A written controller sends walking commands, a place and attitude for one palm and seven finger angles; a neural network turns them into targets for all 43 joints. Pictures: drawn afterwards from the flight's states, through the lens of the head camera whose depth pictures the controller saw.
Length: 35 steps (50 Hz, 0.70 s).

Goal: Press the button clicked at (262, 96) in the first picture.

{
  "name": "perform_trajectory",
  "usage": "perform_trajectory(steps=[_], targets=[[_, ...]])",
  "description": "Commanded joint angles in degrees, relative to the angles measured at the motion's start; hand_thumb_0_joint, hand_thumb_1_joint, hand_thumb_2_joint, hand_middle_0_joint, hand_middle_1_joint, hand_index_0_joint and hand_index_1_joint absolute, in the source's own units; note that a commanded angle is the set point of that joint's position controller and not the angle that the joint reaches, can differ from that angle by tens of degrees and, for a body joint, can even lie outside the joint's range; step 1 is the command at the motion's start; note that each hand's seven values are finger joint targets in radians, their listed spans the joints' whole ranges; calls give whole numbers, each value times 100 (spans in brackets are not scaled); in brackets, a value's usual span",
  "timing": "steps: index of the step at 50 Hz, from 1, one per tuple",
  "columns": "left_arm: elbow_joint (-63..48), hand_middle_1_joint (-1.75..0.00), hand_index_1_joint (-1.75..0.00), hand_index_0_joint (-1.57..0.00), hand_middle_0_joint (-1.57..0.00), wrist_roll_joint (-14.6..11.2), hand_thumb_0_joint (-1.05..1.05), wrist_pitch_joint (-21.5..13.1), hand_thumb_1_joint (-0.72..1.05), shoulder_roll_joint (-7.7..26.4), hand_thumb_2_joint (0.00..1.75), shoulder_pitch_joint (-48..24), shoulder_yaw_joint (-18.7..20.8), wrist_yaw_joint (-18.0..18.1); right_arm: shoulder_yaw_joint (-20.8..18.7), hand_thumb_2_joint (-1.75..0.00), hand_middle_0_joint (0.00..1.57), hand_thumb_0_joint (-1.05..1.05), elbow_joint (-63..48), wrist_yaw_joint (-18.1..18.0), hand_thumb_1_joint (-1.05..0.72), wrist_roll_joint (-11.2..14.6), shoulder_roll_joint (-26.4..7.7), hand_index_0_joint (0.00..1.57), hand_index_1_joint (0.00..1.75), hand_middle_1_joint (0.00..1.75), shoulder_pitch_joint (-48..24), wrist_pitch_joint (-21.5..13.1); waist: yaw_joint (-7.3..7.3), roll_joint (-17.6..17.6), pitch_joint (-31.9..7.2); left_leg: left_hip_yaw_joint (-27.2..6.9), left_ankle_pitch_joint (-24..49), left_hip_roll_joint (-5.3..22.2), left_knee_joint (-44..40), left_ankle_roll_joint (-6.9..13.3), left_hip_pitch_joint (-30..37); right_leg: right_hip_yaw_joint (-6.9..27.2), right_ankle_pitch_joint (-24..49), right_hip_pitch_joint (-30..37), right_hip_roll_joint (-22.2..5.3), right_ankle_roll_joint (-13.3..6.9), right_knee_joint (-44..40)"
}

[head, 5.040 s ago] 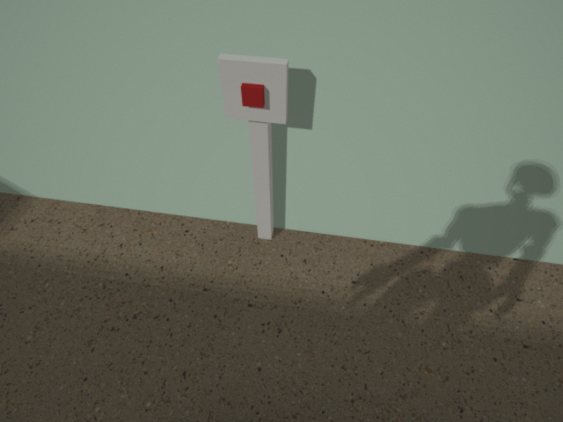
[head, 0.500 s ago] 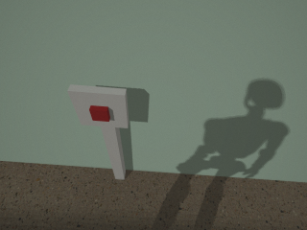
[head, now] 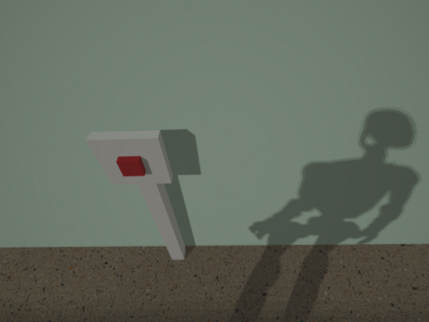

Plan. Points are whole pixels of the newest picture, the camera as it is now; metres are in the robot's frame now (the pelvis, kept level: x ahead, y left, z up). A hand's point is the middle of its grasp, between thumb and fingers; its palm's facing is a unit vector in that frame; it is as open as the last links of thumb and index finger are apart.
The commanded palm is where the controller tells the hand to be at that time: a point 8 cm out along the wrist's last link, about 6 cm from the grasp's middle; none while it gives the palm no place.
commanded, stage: come to a stop and stand still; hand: left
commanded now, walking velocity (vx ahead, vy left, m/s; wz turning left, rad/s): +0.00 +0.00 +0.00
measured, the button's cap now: (131, 165) +0.50 +0.25 -0.03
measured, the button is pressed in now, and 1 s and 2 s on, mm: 0 0 0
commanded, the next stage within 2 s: look again from close up in 0.58 s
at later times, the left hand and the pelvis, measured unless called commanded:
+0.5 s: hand out of the picture +0.02 +0.16 -0.17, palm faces +0.02 -0.98 -0.20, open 7.3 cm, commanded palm none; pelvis +0.02 -0.02 +0.00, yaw +1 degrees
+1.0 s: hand out of the picture +0.04 +0.17 -0.17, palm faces +0.03 -0.98 -0.20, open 7.3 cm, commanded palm none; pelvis +0.04 +0.00 +0.00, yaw +0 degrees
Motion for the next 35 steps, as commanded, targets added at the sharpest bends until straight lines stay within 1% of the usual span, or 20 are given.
perform_trajectory(steps=[1,2,5,7,8,9,11,13,14,15,19,21,24,27,30,31,34,35], targets=[[-200,-30,-30,-20,-20,-21,0,-104,90,906,90,104,173,34,-7,-90,20,0,-75,-10,-90,4,-387,20,30,30,420,-91,6,-581,325,-486,-152,362,-581,147,-303,1011,-997,-223,-600,-164,-1226],[-162,-30,-30,-20,-20,-23,0,-111,90,892,90,121,172,31,3,-90,20,0,-24,-11,-90,3,-376,20,30,30,451,-96,1,-590,318,-490,-132,358,-585,144,-306,1025,-1013,-222,-600,-174,-1246],[-44,-30,-30,-20,-20,-27,0,-138,90,845,90,162,171,28,18,-90,20,0,121,-25,-90,8,-322,20,30,30,509,-129,27,-415,220,-507,96,396,-623,133,-292,952,-554,-4,-591,-179,-1180],[54,-30,-30,-20,-20,-38,0,-157,90,821,90,232,164,25,34,-90,20,0,219,-41,-90,16,-297,20,30,30,547,-144,39,-391,141,-479,184,418,-621,116,-253,942,-243,130,-608,-192,-1156],[96,-30,-30,-20,-20,-32,0,-158,90,818,90,214,158,30,33,-90,20,0,280,-46,-90,19,-271,20,30,30,573,-142,34,-460,142,-494,239,435,-625,110,-245,893,-88,182,-590,-186,-1129],[146,-30,-30,-20,-20,-35,0,-163,90,774,90,235,156,29,36,-90,20,0,329,-55,-90,24,-270,20,30,30,600,-151,38,-372,156,-490,281,455,-649,108,-247,881,33,202,-584,-184,-1098],[239,-30,-30,-20,-20,-39,0,-171,90,745,90,297,152,32,47,-90,20,0,421,-70,-90,31,-234,20,30,30,652,-166,56,-426,58,-481,365,476,-663,105,-245,839,270,360,-589,-184,-1038],[331,-30,-30,-20,-20,-33,0,-168,90,729,90,312,145,36,51,-90,20,0,521,-82,-90,34,-203,20,30,30,666,-168,61,-373,96,-487,426,489,-684,96,-224,798,423,379,-578,-184,-1012],[368,-30,-30,-20,-20,-34,0,-176,90,692,90,345,141,39,51,-90,20,0,564,-89,-90,35,-185,20,30,30,673,-176,71,-349,73,-477,526,500,-667,98,-208,778,619,433,-582,-179,-971],[417,-30,-30,-20,-20,-38,0,-179,90,699,90,368,135,41,57,-90,20,0,601,-96,-90,41,-178,20,30,30,681,-179,76,-386,45,-463,557,504,-659,92,-196,761,727,484,-592,-173,-957],[527,-30,-30,-20,-20,-28,0,-182,90,659,90,426,122,54,51,-90,20,0,707,-114,-90,49,-125,20,30,30,716,-169,70,-478,111,-437,584,503,-632,75,-182,736,940,507,-600,-162,-958],[578,-30,-30,-20,-20,-32,0,-182,90,638,90,466,123,55,46,-90,20,0,741,-128,-90,48,-93,20,30,30,711,-169,69,-376,101,-424,587,501,-620,66,-148,753,991,501,-606,-171,-951],[604,-30,-30,-20,-20,-23,0,-173,90,590,90,485,114,61,40,-90,20,0,766,-137,-90,50,-66,20,30,30,683,-168,75,-299,203,-449,660,524,-632,81,-136,725,1003,438,-568,-162,-936],[628,-30,-30,-20,-20,-22,0,-165,90,576,90,519,122,56,35,-90,20,0,770,-152,-90,47,-58,20,30,30,648,-171,77,-292,198,-428,624,536,-639,79,-106,728,973,423,-559,-161,-929],[640,-30,-30,-20,-20,-10,0,-170,90,557,90,540,115,63,23,-90,20,0,776,-156,-90,47,-54,20,30,30,621,-177,82,-358,183,-440,785,551,-616,92,-57,693,1206,444,-552,-140,-881],[637,-30,-30,-20,-20,-10,0,-170,90,555,90,549,121,62,21,-90,20,0,769,-161,-90,48,-54,20,30,30,607,-181,77,-327,160,-438,801,557,-621,91,-36,689,1255,458,-553,-143,-859],[634,-30,-30,-20,-20,-3,0,-161,90,543,90,535,122,64,14,-90,20,0,784,-166,-90,48,-63,20,30,30,576,-181,82,-408,215,-457,885,567,-621,104,-22,654,1334,448,-547,-127,-834],[636,-30,-30,-20,-20,-6,0,-163,90,534,90,543,123,63,16,-90,20,0,784,-170,-90,45,-71,20,30,30,568,-184,83,-378,197,-459,913,573,-630,103,-9,650,1372,458,-545,-132,-815]])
